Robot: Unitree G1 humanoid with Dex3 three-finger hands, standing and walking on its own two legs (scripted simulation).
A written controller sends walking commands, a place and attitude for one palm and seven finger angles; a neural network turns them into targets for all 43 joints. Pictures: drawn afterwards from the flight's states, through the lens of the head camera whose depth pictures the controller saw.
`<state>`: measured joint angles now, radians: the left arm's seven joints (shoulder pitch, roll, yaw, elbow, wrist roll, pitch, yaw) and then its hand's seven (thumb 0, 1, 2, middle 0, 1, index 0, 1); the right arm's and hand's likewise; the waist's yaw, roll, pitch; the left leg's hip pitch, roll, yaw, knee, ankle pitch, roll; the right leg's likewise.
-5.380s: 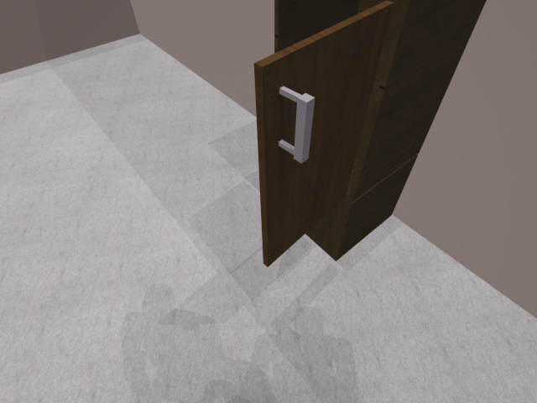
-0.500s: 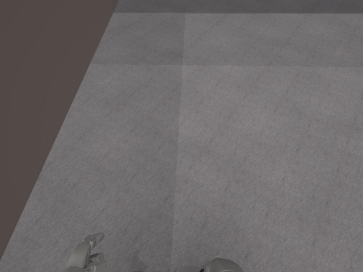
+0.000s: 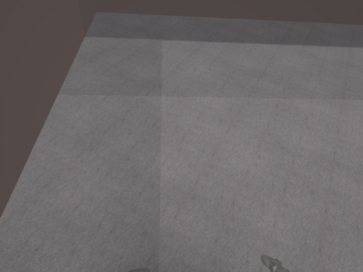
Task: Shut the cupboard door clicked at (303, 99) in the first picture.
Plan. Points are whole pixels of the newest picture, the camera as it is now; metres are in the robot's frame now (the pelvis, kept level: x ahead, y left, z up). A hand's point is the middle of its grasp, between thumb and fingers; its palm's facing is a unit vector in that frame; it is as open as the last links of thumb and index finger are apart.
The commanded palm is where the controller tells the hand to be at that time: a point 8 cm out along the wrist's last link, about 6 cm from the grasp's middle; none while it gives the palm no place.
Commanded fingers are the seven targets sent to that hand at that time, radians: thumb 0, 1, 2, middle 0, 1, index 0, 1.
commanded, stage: walk around to get in front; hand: left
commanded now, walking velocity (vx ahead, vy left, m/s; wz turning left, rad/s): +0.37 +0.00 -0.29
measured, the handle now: out of the picture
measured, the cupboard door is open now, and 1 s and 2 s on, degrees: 95 95 95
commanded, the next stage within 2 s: walk to a spot facing it in 0.56 s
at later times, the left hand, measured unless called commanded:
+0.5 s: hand (160, 185) +0.38 +0.10 -0.16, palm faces -0.17 -0.97 -0.20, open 7.4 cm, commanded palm none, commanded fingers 0.00 0.90 0.90 -0.20 -0.30 -0.20 -0.30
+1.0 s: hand (163, 173) +0.44 +0.09 -0.19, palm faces +0.03 -0.99 -0.14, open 7.4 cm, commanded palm none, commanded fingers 0.00 0.90 0.90 -0.20 -0.30 -0.20 -0.30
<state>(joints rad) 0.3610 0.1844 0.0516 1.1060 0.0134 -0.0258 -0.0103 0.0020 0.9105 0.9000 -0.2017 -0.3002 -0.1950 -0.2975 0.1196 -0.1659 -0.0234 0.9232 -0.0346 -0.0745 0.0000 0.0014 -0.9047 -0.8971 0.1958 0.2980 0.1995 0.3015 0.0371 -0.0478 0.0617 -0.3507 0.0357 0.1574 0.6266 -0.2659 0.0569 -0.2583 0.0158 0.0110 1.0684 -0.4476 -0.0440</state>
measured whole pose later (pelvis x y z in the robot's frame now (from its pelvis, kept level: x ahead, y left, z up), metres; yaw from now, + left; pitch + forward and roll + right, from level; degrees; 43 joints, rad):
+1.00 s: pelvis +0.44 -0.07 -0.01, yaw -1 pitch -1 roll -1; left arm 0.29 0.14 0.03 1.09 0.01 0.00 0.02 0.00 0.91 0.90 -0.20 -0.30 -0.20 -0.30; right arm 0.15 -0.19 -0.04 1.00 -0.02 -0.02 -0.01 0.00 -0.91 -0.90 0.19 0.30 0.20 0.30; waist 0.00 -0.03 0.09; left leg -0.42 -0.01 0.11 0.66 -0.23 0.09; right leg -0.29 -0.04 -0.10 1.16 -0.54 0.03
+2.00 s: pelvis +0.53 -0.12 +0.01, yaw +34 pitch +0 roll +0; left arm 0.21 0.25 0.07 0.93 0.02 0.07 0.02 0.01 0.91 0.90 -0.20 -0.30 -0.19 -0.30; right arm 0.09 -0.22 -0.05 0.90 -0.01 0.03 0.00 0.00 -0.90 -0.90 0.20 0.30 0.20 0.30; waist 0.04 -0.04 0.10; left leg -0.26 -0.02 0.05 0.56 -0.31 0.04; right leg -0.49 -0.11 -0.03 1.17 -0.44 0.10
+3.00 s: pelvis +0.57 -0.13 +0.02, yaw +68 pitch +1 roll -1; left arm 0.14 0.24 0.07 0.90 0.02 0.06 0.01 0.00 0.91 0.90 -0.20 -0.30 -0.19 -0.30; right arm 0.18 -0.21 -0.05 0.93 -0.02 0.03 0.00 0.00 -0.90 -0.90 0.20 0.30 0.20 0.30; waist 0.00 -0.02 0.08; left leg -0.25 -0.03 -0.04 0.48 -0.25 0.04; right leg -0.49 -0.08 -0.01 1.01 -0.39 0.11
